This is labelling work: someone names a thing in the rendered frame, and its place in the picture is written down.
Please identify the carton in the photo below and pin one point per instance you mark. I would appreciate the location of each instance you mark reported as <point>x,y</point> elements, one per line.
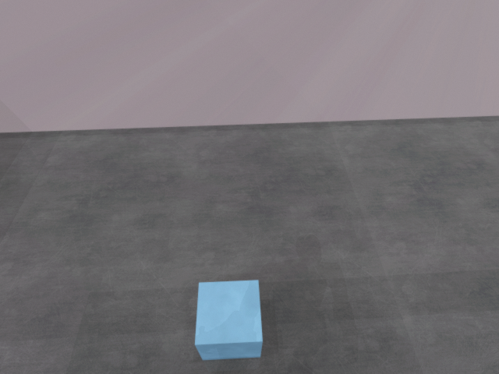
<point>228,320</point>

